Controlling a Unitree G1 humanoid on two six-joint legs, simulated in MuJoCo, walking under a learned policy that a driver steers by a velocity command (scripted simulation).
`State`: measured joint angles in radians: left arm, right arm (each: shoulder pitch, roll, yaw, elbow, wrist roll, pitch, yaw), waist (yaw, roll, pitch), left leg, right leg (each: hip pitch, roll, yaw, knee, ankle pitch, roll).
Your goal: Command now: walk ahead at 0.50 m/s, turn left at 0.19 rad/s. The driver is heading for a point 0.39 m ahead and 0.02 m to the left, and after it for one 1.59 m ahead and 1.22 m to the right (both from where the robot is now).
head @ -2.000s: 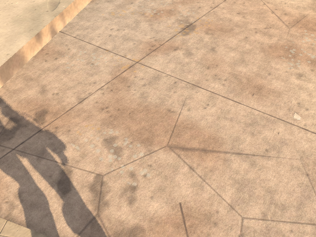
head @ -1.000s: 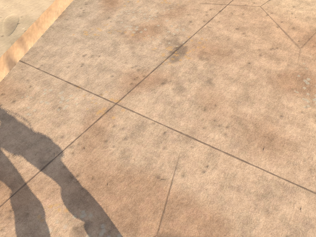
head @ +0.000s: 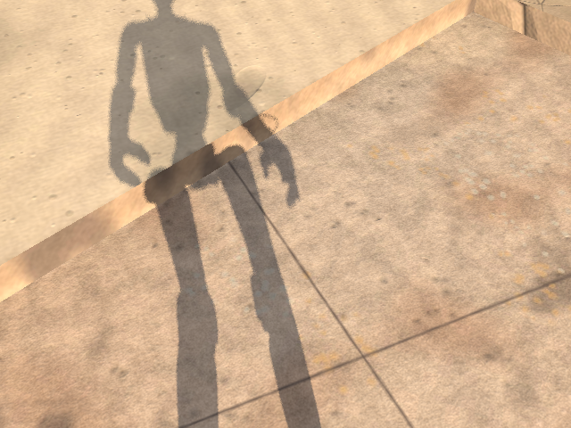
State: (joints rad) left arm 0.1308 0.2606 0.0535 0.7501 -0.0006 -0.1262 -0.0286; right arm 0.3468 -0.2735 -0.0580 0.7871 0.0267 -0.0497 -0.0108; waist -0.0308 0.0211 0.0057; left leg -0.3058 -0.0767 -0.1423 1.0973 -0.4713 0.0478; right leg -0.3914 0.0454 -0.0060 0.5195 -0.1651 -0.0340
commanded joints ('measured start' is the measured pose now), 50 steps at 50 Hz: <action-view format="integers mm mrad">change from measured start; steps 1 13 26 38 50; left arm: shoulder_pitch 124 237 173 -28 302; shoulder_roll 113 178 152 51 272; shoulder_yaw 29 38 26 10 92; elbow -15 59 16 -74 -108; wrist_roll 6 -22 -28 -17 -21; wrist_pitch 12 32 43 84 83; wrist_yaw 3 20 33 -6 -4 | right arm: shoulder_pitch -98 -323 -90 -81 -80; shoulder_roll -122 -35 -92 -153 -124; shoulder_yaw -26 6 -21 -47 -15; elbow -112 -176 -100 -5 -69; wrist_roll -18 -11 -30 -36 -11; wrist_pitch -29 -36 -47 -59 -76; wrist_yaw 2 27 26 0 14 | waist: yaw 75 113 -19 -22 155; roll -56 -100 85 13 -156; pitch -3 24 -62 67 -371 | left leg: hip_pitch -449 -271 302 227 -480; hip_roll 133 143 375 330 69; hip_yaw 14 129 -174 260 53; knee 113 -485 -854 -976 322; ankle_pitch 120 500 255 537 -118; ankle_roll -7 -56 155 119 -64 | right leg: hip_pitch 370 276 -341 -296 804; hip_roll -318 -234 -153 -162 -382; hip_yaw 450 124 105 40 815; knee -281 -364 669 240 -212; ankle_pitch -106 195 -185 235 -183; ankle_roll -194 -164 17 31 -385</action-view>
